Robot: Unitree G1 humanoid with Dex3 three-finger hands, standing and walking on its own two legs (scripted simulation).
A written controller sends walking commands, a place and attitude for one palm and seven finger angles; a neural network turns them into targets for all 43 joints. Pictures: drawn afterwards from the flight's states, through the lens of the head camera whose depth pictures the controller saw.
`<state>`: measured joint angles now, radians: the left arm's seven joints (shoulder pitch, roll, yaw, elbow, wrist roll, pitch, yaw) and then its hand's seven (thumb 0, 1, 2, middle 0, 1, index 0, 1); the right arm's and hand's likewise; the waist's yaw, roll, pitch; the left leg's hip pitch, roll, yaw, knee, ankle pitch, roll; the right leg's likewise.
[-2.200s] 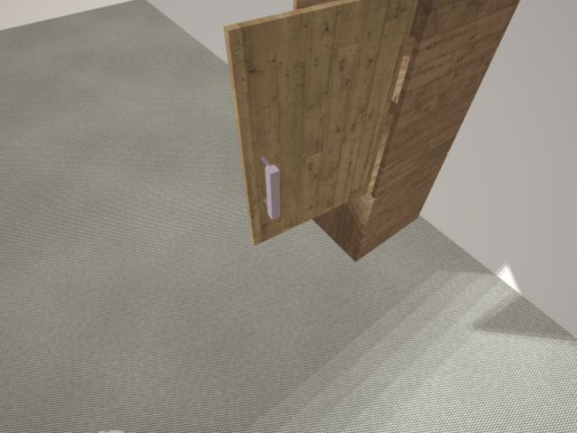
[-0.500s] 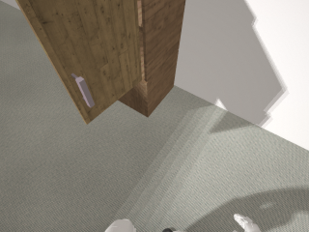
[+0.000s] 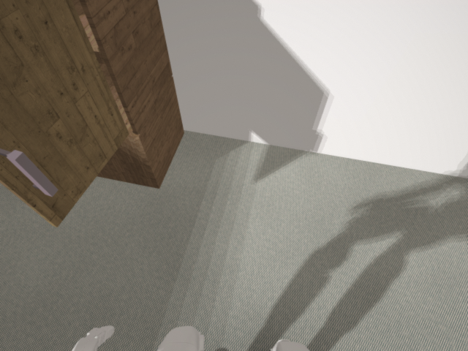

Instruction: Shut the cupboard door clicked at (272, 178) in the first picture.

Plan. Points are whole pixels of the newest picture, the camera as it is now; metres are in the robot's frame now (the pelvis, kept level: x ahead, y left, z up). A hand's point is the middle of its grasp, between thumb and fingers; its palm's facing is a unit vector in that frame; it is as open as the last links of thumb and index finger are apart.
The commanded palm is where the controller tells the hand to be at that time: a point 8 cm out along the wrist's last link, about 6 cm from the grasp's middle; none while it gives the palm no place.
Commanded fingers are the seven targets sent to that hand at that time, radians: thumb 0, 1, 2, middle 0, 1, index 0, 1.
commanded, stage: walk to a spot facing it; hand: left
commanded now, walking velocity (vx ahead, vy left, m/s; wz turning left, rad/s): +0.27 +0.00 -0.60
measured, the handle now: (28, 172) +0.48 +0.53 -0.09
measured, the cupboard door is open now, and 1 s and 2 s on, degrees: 83 83 83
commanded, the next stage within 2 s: turn to face it in 1.46 s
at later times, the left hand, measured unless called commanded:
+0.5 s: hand (197, 282) +0.25 +0.10 -0.14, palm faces -0.38 -0.90 -0.24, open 7.4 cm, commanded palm none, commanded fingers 0.00 0.90 0.90 -0.20 -0.30 -0.20 -0.30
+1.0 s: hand (228, 244) +0.34 +0.04 -0.15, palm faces -0.46 -0.87 -0.17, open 7.4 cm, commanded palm none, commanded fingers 0.00 0.90 0.90 -0.20 -0.30 -0.20 -0.30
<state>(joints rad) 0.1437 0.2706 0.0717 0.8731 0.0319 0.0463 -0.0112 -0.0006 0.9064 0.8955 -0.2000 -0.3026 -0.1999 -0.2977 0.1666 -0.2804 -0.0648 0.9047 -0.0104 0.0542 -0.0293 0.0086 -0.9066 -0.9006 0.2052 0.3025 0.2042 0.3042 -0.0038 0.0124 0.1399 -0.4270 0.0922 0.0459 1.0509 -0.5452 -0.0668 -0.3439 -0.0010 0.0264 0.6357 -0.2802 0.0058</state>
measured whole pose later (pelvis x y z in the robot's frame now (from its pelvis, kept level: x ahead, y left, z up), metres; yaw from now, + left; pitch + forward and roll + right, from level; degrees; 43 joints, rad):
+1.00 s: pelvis +0.20 -0.11 +0.02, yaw -29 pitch +0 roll -1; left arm 0.20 0.22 0.07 0.99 0.03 0.01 -0.04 0.01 0.91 0.90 -0.20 -0.30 -0.20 -0.30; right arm 0.30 -0.16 -0.03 0.98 -0.04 -0.07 -0.01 0.00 -0.92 -0.90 0.21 0.30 0.21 0.30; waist 0.01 -0.03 0.07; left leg -0.19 0.09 0.16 0.42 -0.22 -0.01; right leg -0.51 -0.08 -0.06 0.98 -0.31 0.00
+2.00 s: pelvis +0.45 -0.34 +0.01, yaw -13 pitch +0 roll +1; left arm 0.15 0.18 0.05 0.92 0.03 0.00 0.02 0.00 0.91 0.90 -0.20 -0.30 -0.20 -0.30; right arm 0.21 -0.22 -0.08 0.99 -0.02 0.07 0.01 0.01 -0.91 -0.90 0.20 0.30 0.20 0.30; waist -0.03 -0.02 0.07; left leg -0.49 0.04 0.06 1.08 -0.46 -0.05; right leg -0.27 -0.11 -0.18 0.55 -0.28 0.00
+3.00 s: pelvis +0.49 -0.39 +0.01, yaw +22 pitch +1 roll +0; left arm 0.16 0.26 0.07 0.91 0.02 0.07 0.01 0.00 0.91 0.90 -0.20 -0.30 -0.20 -0.30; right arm 0.14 -0.21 -0.05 0.89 -0.03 0.03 0.00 0.00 -0.91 -0.90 0.21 0.30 0.20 0.30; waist 0.00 -0.04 0.12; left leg -0.30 0.00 0.00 0.57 -0.28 0.01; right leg -0.47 -0.09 -0.06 1.06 -0.48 0.08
